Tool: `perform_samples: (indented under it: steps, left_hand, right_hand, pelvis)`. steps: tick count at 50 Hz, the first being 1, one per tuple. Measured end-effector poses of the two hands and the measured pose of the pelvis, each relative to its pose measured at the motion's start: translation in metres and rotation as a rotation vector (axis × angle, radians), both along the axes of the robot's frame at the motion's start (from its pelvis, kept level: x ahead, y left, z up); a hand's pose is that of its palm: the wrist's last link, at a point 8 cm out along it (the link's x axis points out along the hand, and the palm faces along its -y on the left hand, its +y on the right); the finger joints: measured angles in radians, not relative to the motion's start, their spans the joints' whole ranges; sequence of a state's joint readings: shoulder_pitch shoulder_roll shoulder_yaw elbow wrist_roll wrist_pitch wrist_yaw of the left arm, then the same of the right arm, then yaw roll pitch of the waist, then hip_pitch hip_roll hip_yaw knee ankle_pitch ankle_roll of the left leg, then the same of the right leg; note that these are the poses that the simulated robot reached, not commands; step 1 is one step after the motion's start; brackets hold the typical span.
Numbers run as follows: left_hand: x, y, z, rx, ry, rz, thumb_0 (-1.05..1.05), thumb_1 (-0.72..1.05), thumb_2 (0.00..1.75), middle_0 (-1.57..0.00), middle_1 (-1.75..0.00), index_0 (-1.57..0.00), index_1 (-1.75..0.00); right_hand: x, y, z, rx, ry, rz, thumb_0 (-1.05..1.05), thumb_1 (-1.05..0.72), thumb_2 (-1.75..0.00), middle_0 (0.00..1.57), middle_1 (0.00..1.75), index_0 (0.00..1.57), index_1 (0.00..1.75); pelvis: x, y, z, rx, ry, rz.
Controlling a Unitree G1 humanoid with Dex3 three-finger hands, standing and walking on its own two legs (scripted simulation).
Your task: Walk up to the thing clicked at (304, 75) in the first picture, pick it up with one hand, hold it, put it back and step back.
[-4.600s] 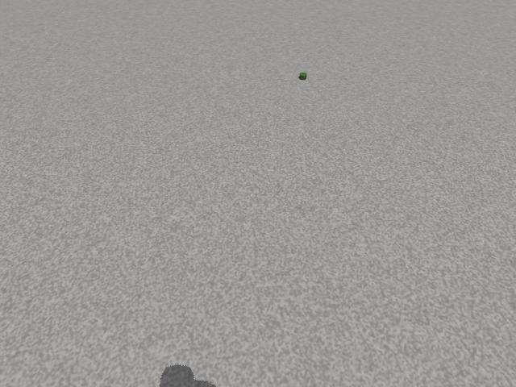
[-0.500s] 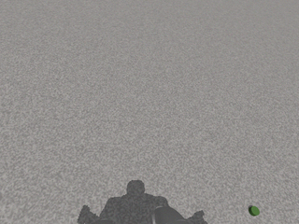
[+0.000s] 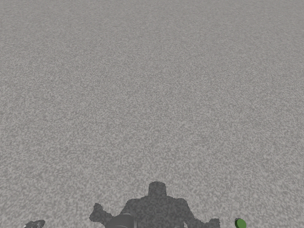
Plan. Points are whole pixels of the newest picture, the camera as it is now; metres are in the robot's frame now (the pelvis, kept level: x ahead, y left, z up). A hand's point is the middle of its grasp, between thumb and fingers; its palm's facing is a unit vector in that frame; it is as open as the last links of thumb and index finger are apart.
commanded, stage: walk up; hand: left
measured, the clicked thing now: (240, 224) +0.26 -0.52 -0.74
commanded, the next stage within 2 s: none
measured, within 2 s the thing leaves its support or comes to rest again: neither
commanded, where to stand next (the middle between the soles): -0.02 -0.81 m, yaw +8 degrees
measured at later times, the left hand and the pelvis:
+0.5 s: hand out of the picture +0.12 +0.07 -0.17, palm faces -0.13 -0.91 -0.39, open 7.4 cm; pelvis -0.01 -0.23 -0.04, yaw -1 degrees
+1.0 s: hand out of the picture +0.08 -0.12 -0.17, palm faces -0.10 -0.95 -0.31, open 7.4 cm; pelvis -0.03 -0.40 -0.01, yaw +1 degrees
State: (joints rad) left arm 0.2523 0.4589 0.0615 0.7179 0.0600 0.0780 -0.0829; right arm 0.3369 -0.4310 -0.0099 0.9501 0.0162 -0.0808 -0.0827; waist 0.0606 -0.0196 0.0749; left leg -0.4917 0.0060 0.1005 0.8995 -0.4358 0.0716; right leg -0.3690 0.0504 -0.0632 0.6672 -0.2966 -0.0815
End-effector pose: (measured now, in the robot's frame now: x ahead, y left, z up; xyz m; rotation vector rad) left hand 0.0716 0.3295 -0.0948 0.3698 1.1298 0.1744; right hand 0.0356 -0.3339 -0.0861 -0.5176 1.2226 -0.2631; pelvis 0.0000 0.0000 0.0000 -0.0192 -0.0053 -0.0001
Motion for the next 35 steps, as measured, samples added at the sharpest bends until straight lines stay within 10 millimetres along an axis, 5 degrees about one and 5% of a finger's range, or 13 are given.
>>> perform_samples:
  steps: [5,11,19,25,30,35]
  left_hand:
    - [0.007,-0.032,-0.024,-0.029,0.003,0.008,0.01,0.9,0.9,-0.2,-0.3,-0.2,-0.3]
    - [0.021,-0.091,-0.031,-0.096,0.03,-0.066,0.01,0.9,0.9,-0.2,-0.3,-0.2,-0.3]
    - [0.041,-0.152,-0.035,-0.057,0.01,-0.093,0.01,0.9,0.9,-0.2,-0.3,-0.2,-0.3]
    - [0.042,-0.221,-0.032,0.015,-0.031,-0.095,0.01,0.91,0.9,-0.2,-0.3,-0.2,-0.3]
    - [0.014,-0.274,-0.011,-0.008,0.004,-0.058,0.01,0.9,0.9,-0.2,-0.3,-0.2,-0.3]
    - [-0.001,-0.298,-0.003,-0.004,-0.003,-0.008,0.01,0.9,0.9,-0.2,-0.3,-0.2,-0.3]
  right_hand:
    - [-0.008,-0.023,0.008,-0.03,-0.008,0.018,0.0,-0.9,-0.9,0.21,0.3,0.21,0.3]
    - [-0.026,-0.085,0.038,-0.114,-0.029,-0.042,0.0,-0.9,-0.9,0.21,0.3,0.21,0.3]
    - [-0.045,-0.196,0.053,-0.206,-0.012,-0.04,0.0,-0.9,-0.9,0.21,0.3,0.21,0.3]
    - [-0.045,-0.293,0.016,-0.224,0.022,-0.057,0.0,-0.9,-0.9,0.21,0.3,0.2,0.3]
    - [-0.022,-0.305,-0.001,-0.118,0.0,-0.082,0.01,-0.9,-0.9,0.2,0.3,0.2,0.3]
    - [-0.011,-0.298,-0.004,-0.016,-0.006,-0.014,0.01,-0.9,-0.9,0.21,0.3,0.2,0.3]
  pelvis:
    - [0.003,-0.032,-0.007,0.029,-0.018,0.026]
    - [-0.002,-0.074,0.0,0.014,-0.028,0.015]
    - [-0.008,-0.156,-0.013,0.02,-0.015,-0.023]
    - [-0.014,-0.228,-0.036,-0.016,-0.03,-0.011]
    - [-0.014,-0.26,-0.015,0.006,-0.017,-0.018]
    - [-0.01,-0.291,-0.004,0.006,-0.013,0.007]
